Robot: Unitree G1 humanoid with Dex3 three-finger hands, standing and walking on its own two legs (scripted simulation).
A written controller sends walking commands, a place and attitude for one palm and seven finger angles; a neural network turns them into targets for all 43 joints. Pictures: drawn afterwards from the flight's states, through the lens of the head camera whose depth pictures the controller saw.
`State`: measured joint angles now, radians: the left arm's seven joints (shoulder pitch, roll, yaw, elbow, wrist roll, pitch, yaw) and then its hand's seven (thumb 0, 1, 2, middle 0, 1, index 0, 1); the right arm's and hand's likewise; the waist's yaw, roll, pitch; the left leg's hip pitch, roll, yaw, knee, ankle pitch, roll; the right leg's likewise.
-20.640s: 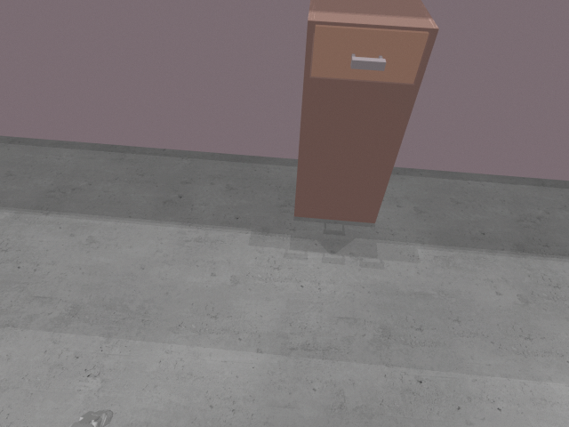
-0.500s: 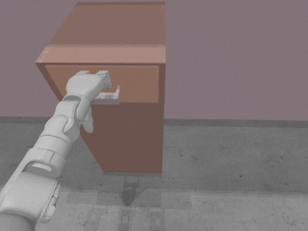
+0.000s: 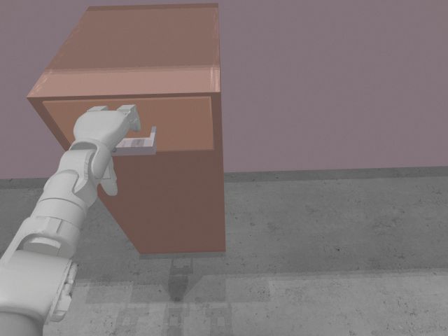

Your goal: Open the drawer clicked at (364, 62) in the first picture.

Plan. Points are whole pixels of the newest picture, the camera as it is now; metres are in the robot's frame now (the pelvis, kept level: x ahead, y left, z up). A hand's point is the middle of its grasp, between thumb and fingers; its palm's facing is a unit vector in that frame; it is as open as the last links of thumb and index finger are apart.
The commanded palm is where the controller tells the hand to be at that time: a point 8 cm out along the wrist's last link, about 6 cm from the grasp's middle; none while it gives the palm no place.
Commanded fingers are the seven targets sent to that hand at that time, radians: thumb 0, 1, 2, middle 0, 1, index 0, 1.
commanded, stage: move the hooked fingers above the handle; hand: left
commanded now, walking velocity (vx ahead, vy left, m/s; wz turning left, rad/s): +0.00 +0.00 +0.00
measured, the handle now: (133, 138) +0.52 +0.21 +0.03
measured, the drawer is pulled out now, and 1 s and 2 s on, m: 0.00 0.00 0.00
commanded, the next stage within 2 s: none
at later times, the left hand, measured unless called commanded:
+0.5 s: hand (126, 143) +0.46 +0.20 +0.08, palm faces -0.06 -0.07 -1.00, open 13.8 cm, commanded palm +0.45 +0.22 +0.15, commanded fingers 0.00 -0.50 0.30 -0.30 -1.20 -0.30 -1.20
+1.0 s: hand (131, 136) +0.47 +0.18 +0.10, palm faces +0.04 -0.08 -1.00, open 13.8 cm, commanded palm +0.45 +0.21 +0.15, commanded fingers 0.00 -0.50 0.30 -0.30 -1.20 -0.30 -1.20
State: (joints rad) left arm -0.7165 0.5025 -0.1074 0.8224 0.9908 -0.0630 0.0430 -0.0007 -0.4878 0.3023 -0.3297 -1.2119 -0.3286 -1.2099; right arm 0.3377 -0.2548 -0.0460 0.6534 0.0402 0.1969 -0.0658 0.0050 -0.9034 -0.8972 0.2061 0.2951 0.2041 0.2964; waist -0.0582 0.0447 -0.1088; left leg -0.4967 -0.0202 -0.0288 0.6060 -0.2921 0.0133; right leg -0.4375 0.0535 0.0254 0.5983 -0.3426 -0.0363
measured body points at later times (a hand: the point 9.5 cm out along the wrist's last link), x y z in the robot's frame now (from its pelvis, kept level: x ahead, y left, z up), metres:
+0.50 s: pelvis +0.01 +0.01 +0.00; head +0.06 +0.01 +0.44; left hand +0.46 +0.20 +0.14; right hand +0.05 -0.25 -0.14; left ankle +0.00 +0.12 -0.73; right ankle -0.04 -0.10 -0.73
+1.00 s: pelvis +0.00 +0.01 -0.01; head +0.05 +0.00 +0.44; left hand +0.46 +0.18 +0.15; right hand +0.07 -0.26 -0.13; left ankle +0.00 +0.12 -0.73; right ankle -0.04 -0.10 -0.73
